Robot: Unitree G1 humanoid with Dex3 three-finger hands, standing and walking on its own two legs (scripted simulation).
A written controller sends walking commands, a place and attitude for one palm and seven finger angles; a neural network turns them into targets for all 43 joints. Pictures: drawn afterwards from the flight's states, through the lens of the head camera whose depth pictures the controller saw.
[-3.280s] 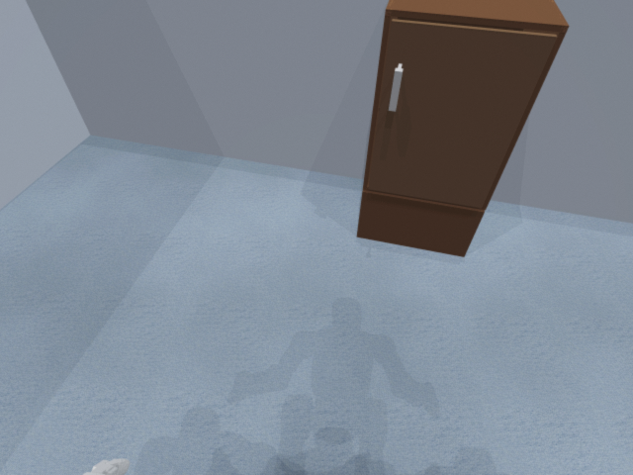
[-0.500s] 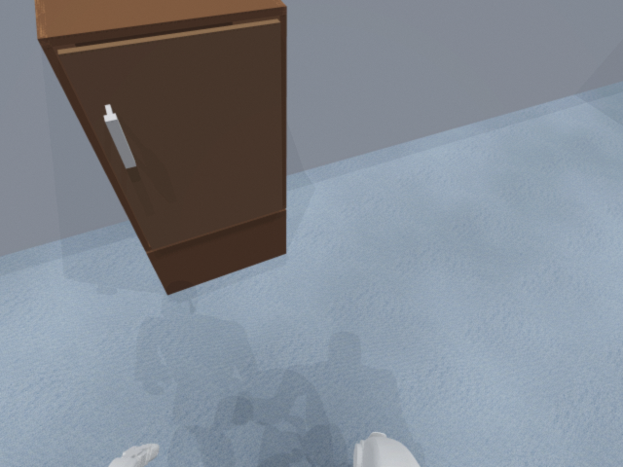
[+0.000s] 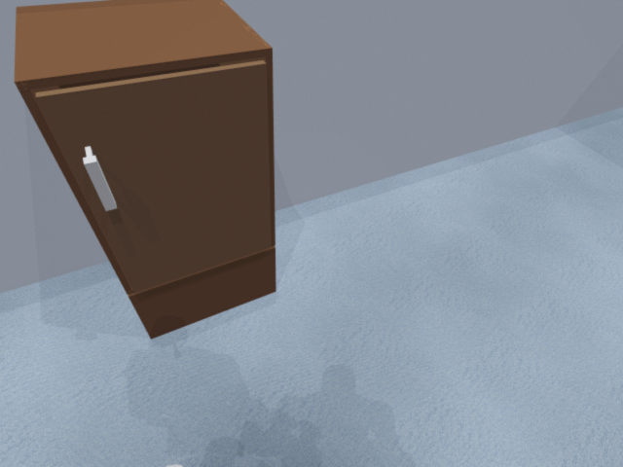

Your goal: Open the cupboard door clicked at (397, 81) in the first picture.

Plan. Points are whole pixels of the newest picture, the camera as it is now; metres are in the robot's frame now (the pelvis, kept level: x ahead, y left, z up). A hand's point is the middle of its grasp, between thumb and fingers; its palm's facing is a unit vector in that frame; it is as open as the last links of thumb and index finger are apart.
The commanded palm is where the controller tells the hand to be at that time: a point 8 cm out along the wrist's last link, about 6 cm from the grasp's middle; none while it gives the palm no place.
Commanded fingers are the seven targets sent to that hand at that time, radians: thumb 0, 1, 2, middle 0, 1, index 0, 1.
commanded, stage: turn to face it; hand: left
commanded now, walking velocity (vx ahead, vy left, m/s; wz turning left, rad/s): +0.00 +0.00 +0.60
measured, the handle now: (99, 178) +0.64 +0.45 -0.03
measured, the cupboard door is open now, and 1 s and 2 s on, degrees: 0 0 0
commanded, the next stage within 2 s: take the last steps up to it in 0.72 s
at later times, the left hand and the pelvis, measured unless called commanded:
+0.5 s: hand out of the picture +0.04 +0.19 -0.14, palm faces +0.28 -0.91 -0.30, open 7.4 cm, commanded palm none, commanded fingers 0.00 0.90 0.90 -0.20 -0.30 -0.20 -0.30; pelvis -0.02 -0.04 +0.01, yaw +15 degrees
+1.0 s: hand out of the picture -0.15 +0.16 -0.17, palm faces +0.49 -0.85 -0.21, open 7.4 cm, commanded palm none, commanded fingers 0.00 0.90 0.90 -0.20 -0.30 -0.20 -0.30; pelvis -0.04 -0.02 +0.01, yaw +26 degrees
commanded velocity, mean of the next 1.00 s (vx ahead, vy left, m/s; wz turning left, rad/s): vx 0.06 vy -0.01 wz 0.37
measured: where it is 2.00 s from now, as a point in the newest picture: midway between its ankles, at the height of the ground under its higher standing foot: outside the picture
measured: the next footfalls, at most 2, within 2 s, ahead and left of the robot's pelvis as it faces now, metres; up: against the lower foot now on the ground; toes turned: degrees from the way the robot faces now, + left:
right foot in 0.48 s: +0.04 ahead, -0.15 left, +0.00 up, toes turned +13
left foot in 0.90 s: -0.07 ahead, +0.09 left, +0.00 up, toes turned +31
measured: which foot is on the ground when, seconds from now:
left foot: down 0.00-0.48, up 0.50-0.88, down 0.90-1.00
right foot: down 0.00-0.02, up 0.04-0.46, down 0.48-0.92, up 0.94-1.00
